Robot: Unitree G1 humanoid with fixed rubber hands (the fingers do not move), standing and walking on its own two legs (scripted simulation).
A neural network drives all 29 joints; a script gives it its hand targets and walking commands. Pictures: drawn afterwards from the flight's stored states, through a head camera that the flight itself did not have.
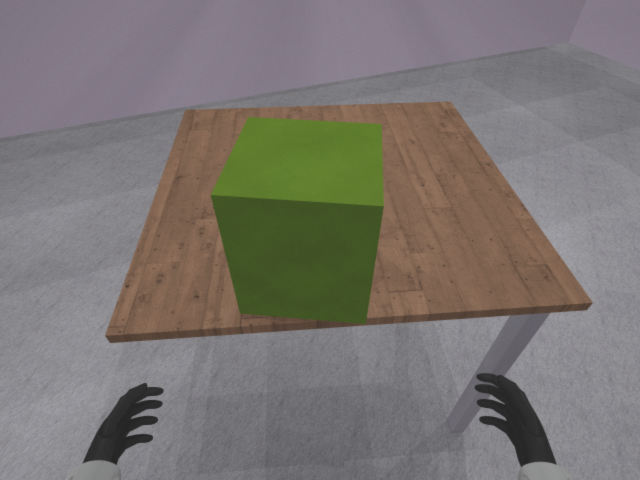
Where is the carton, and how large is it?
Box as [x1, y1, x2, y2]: [211, 117, 383, 323]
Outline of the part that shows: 248,117 211,193 215,214 240,313 365,323 383,208 381,124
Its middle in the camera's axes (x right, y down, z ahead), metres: -0.02 -0.03 +0.62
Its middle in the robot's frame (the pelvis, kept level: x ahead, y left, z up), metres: +0.50 +0.04 +0.05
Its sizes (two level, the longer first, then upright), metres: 0.210 0.200 0.250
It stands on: a table, 0.70 m high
